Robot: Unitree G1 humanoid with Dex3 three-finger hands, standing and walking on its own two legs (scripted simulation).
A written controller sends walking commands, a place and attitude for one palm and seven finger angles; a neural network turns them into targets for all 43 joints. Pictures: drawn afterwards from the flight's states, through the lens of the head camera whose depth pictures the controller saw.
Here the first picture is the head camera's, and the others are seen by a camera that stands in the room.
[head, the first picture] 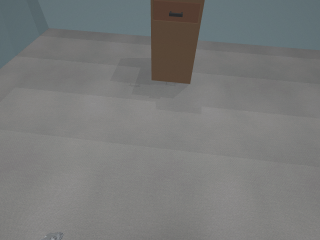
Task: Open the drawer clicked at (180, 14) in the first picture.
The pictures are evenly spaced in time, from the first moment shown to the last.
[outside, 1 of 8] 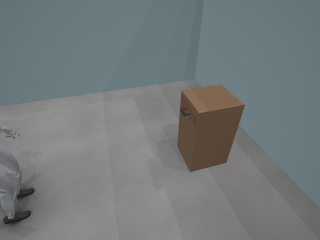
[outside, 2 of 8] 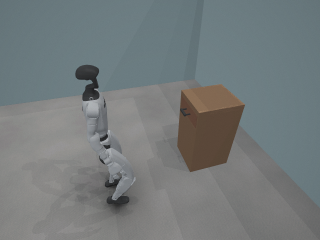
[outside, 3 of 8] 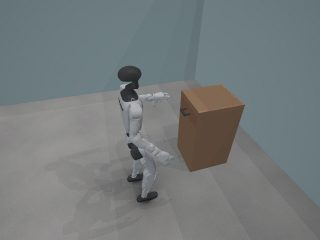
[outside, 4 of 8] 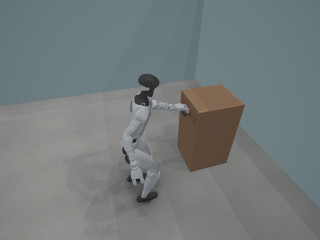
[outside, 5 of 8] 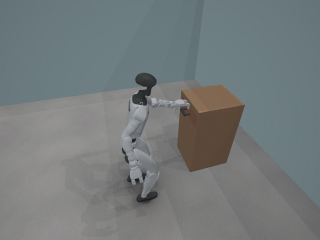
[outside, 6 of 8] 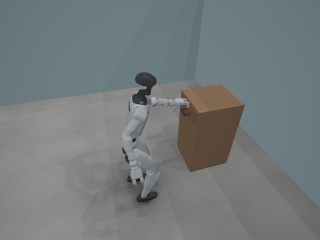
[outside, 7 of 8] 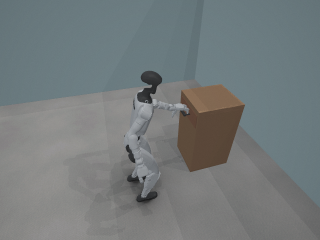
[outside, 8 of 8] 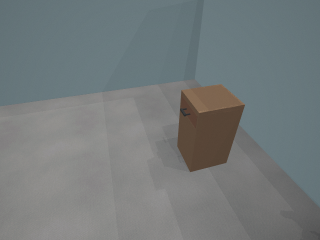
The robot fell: yes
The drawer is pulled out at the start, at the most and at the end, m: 0.00 0.01 0.00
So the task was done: no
